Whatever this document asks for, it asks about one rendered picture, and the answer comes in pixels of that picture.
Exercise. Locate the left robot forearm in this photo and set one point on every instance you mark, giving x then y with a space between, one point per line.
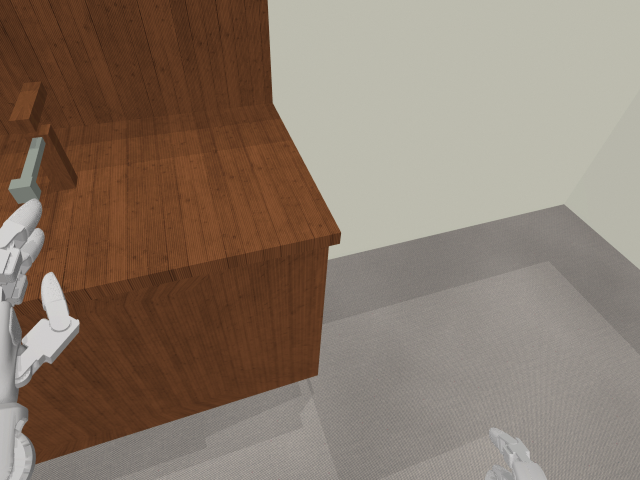
17 453

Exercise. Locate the right robot hand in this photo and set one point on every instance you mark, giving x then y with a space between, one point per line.
517 457

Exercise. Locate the counter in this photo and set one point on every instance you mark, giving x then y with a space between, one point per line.
183 226

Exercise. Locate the tap lever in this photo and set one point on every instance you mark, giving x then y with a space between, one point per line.
26 188

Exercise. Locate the left robot hand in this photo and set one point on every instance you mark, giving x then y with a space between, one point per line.
20 244

